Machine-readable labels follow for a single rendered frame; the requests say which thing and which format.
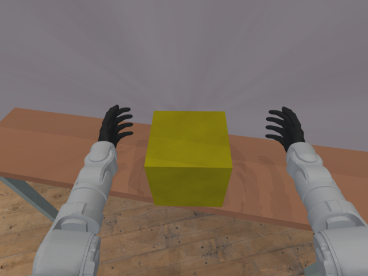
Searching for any right robot hand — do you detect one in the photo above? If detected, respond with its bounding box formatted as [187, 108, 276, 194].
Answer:
[265, 106, 305, 153]

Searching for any left robot hand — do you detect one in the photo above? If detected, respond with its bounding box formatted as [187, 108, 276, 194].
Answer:
[98, 105, 133, 148]

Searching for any left robot upper arm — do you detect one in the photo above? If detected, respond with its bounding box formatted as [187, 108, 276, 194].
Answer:
[29, 229, 101, 276]

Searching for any robot right forearm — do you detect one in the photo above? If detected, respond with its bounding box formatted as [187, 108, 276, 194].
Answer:
[286, 142, 368, 233]

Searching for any right robot upper arm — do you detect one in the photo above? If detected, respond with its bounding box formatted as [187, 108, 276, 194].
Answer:
[313, 226, 368, 276]

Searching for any robot left forearm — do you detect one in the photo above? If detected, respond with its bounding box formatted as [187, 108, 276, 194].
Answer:
[32, 141, 118, 275]

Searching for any carton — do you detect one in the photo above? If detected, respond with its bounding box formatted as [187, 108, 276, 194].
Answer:
[144, 111, 233, 207]

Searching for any table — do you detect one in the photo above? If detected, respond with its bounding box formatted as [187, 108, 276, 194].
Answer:
[0, 108, 368, 276]

